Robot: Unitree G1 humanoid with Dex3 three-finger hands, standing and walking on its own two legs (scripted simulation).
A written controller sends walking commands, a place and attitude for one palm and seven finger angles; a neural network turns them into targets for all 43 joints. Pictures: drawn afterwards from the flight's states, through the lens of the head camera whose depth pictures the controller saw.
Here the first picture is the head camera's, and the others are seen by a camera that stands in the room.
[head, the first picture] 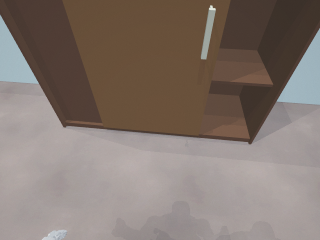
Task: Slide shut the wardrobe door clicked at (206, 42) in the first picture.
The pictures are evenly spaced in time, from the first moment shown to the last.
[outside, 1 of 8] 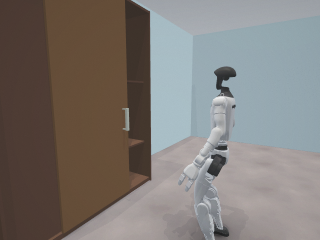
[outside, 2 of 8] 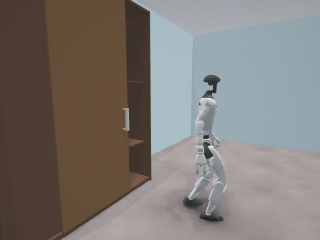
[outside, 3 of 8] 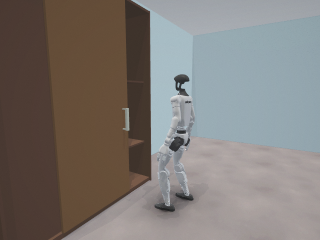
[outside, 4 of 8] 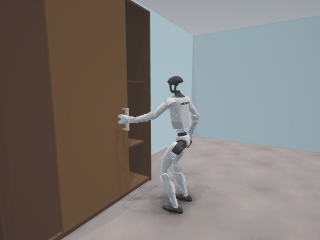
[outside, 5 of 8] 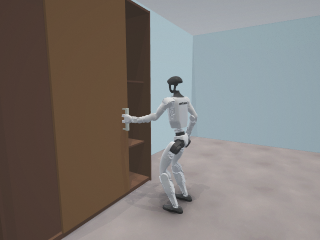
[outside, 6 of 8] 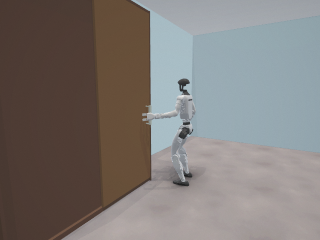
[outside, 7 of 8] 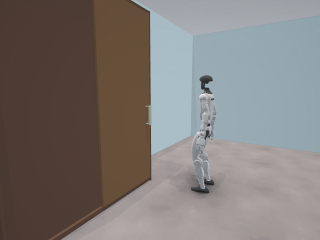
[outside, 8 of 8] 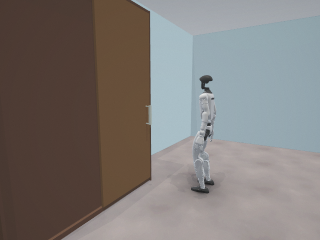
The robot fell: no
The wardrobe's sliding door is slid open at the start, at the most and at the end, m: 0.40 0.40 0.00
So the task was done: yes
